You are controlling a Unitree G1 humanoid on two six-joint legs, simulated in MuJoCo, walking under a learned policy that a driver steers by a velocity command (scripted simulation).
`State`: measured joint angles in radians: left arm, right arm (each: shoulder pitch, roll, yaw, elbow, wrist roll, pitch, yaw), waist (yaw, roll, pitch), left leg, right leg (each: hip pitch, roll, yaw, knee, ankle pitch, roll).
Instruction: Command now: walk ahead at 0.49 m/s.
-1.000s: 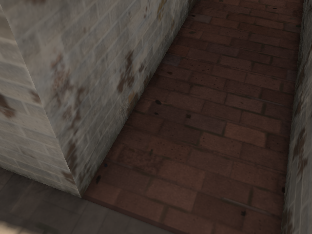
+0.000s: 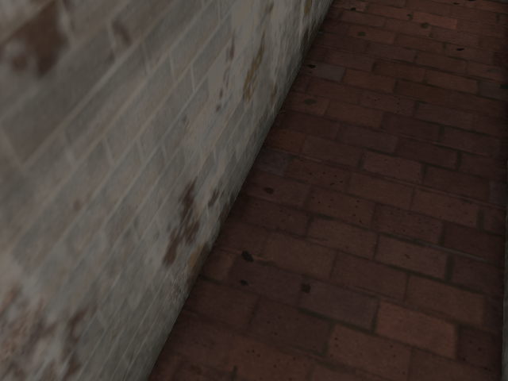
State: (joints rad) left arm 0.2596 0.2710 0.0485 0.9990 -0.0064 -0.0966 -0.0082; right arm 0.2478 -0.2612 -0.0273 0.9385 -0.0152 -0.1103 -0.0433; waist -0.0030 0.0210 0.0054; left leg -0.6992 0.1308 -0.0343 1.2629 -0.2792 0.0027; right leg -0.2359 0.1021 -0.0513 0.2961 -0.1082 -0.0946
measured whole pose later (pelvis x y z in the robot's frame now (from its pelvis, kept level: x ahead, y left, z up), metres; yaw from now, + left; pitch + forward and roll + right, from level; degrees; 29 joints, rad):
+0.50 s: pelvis +0.24 +0.00 +0.00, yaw -9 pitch +1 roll +1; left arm 0.17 0.28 0.05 0.81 0.00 -0.01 -0.01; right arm 0.33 -0.27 -0.06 1.00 0.00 -0.12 -0.05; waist -0.03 -0.09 0.02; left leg -0.16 0.08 0.13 0.33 -0.18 -0.04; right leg -0.69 -0.05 0.11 1.10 -0.13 0.00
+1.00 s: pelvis +0.48 -0.15 +0.00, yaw -27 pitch +3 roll +2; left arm 0.44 0.25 0.07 0.81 -0.01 -0.05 0.03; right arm 0.09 -0.28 -0.08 0.80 -0.03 -0.10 -0.02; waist 0.04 0.04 -0.03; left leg -0.79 0.07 -0.06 1.09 -0.13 -0.06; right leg -0.17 0.08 0.16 0.42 -0.28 -0.08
